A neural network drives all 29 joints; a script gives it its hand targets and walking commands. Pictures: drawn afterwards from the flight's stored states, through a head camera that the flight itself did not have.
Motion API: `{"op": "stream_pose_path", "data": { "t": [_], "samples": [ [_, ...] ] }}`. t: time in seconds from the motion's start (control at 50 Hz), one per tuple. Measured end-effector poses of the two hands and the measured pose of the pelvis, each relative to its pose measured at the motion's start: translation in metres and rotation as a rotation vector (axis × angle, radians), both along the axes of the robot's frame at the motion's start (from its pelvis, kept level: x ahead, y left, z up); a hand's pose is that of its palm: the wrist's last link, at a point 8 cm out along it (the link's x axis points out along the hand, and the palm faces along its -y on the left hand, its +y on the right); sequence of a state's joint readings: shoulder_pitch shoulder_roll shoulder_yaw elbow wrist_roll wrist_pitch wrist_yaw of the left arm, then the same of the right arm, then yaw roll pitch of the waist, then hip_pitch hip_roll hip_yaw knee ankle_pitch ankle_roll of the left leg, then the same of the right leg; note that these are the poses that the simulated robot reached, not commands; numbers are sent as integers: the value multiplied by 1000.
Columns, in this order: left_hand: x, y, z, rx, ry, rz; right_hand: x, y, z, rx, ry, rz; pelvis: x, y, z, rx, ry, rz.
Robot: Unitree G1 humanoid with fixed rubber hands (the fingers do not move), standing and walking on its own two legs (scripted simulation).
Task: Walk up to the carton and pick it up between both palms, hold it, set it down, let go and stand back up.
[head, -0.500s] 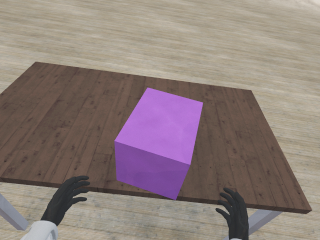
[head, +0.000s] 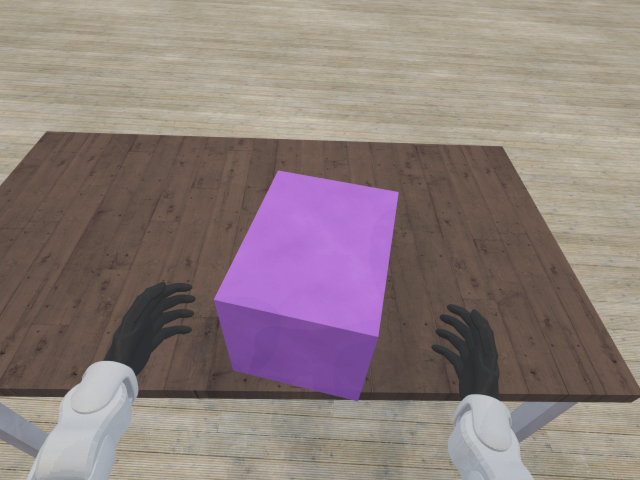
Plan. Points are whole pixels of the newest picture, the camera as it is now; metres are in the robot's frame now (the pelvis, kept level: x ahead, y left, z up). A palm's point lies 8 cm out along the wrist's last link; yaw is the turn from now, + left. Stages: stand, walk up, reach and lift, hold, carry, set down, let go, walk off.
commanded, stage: reach and lift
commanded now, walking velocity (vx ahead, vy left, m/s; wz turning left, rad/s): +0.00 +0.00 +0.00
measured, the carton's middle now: (316, 280) +0.42 +0.02 -0.03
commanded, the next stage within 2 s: none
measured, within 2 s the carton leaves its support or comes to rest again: neither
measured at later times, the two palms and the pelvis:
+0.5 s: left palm (154, 282) +0.33 +0.22 +0.08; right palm (481, 330) +0.30 -0.18 +0.06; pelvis +0.00 +0.00 +0.00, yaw +0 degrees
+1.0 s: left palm (167, 219) +0.40 +0.22 +0.12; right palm (478, 272) +0.35 -0.17 +0.10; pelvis -0.03 +0.01 +0.00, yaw +1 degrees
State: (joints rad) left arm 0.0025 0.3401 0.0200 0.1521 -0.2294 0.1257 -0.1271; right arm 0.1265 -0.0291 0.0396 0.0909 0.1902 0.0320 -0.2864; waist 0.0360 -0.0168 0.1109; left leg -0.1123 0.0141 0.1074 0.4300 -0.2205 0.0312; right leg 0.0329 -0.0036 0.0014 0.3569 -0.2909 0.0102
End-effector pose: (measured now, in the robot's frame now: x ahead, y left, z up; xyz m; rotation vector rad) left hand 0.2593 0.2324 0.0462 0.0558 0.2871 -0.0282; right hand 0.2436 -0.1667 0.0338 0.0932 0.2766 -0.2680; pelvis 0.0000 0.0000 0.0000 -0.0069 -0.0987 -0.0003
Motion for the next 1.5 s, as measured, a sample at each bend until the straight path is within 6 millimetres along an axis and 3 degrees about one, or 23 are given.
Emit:
{"op": "stream_pose_path", "data": {
  "t": [0.32,0.78,1.16,1.34,1.5],
  "samples": [
    [48,-8,13,-12,3,3,34,-10,22,-21,-40,19,9,-3,2,3,30,-11],
    [111,-15,49,-15,-29,2,76,-6,47,-51,-71,18,-17,4,2,-7,108,1],
    [162,-21,79,-20,-39,16,129,1,74,-36,-26,11,-29,14,-3,-36,224,16],
    [172,-30,67,-7,-23,3,140,3,66,-51,5,5,-28,14,-5,-47,271,24],
    [160,-39,27,11,9,-13,127,6,27,-39,40,-10,-26,13,-8,-54,289,21]
  ]
}}
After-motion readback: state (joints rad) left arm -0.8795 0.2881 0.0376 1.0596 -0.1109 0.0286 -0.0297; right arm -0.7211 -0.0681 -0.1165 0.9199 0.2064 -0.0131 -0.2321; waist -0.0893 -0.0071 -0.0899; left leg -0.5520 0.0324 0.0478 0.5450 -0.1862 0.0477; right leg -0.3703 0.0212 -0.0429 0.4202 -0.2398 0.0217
